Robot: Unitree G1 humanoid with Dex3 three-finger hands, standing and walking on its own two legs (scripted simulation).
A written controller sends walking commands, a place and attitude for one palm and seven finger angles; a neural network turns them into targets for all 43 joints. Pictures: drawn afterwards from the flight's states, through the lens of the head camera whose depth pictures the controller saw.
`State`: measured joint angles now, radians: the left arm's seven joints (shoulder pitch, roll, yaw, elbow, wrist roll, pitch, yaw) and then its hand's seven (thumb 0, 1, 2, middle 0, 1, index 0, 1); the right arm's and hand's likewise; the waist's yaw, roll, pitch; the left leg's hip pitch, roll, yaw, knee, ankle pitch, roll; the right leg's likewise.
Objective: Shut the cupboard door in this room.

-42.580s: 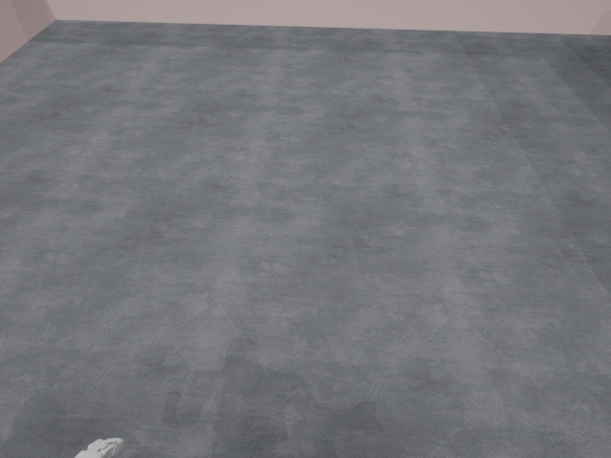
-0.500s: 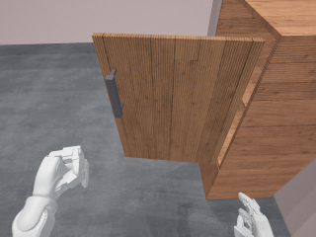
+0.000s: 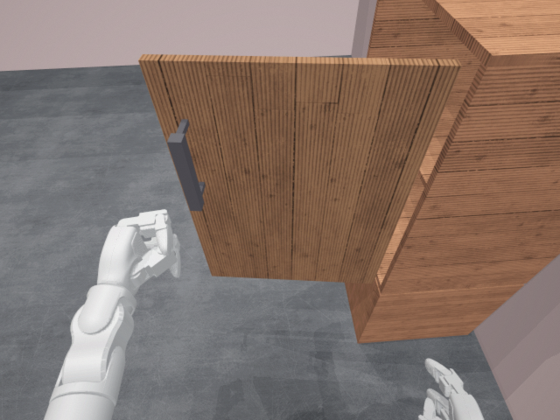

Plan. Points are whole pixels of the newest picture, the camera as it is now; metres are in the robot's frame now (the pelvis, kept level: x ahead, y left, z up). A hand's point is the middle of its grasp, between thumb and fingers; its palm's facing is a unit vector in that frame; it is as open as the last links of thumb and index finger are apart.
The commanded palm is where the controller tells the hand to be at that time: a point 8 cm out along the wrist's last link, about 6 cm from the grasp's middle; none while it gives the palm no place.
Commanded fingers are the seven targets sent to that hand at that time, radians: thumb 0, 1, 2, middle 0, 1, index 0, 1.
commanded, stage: bring the fist close to the handle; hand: left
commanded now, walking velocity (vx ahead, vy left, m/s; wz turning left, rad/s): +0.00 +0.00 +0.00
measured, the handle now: (190, 167) +0.48 +0.18 +0.09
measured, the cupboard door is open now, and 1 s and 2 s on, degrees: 82 82 69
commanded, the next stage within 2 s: push the door shut along its arc in 0.78 s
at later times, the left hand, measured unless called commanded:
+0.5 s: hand (199, 212) +0.38 +0.14 +0.10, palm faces -0.01 -1.00 -0.03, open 3.1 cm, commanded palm +0.35 +0.19 +0.09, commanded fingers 0.00 0.90 0.90 -1.30 -1.50 -1.30 -1.50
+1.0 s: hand (201, 214) +0.38 +0.14 +0.09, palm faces -0.03 -1.00 -0.02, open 3.1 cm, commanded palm +0.37 +0.19 +0.09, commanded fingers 0.00 0.90 0.90 -1.30 -1.50 -1.30 -1.50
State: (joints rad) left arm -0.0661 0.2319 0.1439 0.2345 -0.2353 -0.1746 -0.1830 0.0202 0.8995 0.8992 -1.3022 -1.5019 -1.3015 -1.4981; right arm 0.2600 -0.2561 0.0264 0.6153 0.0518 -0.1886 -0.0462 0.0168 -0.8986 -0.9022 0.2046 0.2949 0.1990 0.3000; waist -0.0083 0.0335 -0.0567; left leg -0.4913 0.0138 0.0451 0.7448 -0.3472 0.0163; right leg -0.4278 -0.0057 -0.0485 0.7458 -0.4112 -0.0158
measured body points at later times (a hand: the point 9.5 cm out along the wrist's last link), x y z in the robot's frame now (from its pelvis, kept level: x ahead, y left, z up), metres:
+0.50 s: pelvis +0.00 -0.01 +0.00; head +0.03 -0.02 +0.45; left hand +0.37 +0.19 +0.10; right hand +0.12 -0.26 -0.11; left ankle +0.02 +0.11 -0.71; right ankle -0.02 -0.11 -0.71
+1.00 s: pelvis -0.01 -0.01 +0.00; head +0.03 -0.02 +0.45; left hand +0.38 +0.19 +0.10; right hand +0.11 -0.26 -0.11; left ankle +0.02 +0.11 -0.71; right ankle -0.02 -0.11 -0.71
